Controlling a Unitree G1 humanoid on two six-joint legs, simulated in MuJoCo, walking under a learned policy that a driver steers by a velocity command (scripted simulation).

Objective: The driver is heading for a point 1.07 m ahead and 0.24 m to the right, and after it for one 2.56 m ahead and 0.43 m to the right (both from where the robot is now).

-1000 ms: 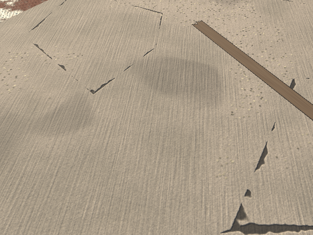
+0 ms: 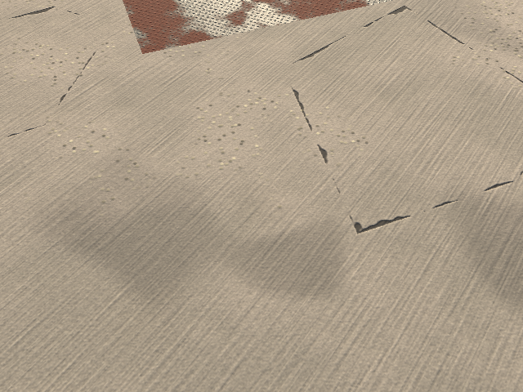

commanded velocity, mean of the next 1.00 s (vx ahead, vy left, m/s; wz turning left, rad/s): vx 0.50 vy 0.00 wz -0.33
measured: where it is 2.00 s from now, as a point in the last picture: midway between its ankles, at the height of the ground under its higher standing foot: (353, 223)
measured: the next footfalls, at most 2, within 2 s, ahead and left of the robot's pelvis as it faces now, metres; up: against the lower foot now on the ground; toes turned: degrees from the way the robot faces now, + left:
left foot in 0.34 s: +0.33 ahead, +0.16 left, +0.00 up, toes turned -2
right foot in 0.86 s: +0.56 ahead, -0.15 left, +0.00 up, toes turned -24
